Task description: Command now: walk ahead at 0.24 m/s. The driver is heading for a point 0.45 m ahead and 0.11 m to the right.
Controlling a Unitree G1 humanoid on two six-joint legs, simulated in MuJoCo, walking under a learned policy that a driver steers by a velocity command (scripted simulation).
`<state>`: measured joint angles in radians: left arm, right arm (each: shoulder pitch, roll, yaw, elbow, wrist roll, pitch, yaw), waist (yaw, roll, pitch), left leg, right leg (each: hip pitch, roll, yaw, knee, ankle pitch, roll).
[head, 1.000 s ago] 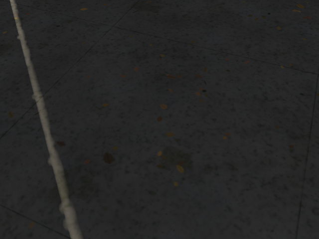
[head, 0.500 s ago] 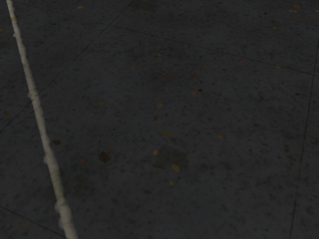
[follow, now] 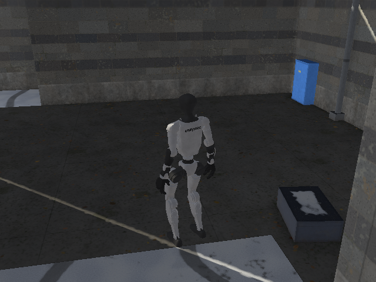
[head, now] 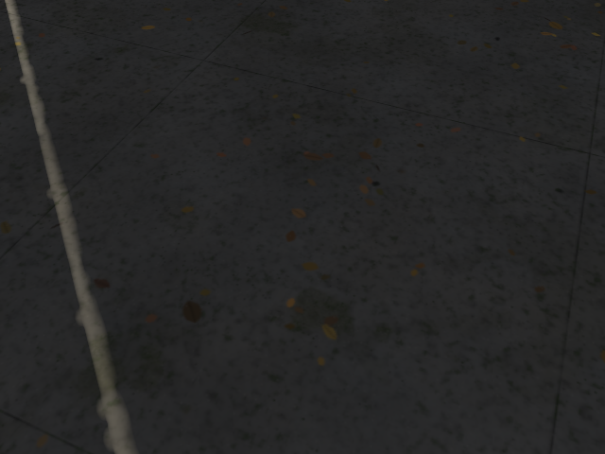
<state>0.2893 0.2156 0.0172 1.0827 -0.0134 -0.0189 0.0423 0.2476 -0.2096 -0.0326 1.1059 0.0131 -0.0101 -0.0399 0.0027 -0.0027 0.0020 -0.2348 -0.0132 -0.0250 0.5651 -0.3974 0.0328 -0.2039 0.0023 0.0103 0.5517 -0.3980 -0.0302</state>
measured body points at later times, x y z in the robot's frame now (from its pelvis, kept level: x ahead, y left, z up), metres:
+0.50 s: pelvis +0.19 +0.01 -0.01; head +0.22 +0.01 +0.44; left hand +0.42 +0.22 -0.10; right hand +0.06 -0.23 -0.14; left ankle +0.01 +0.12 -0.74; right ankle +0.37 -0.12 -0.70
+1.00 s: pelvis +0.38 -0.04 +0.00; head +0.39 -0.04 +0.45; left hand +0.49 +0.21 -0.13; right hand +0.47 -0.31 -0.12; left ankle +0.46 +0.11 -0.73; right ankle +0.39 -0.11 -0.74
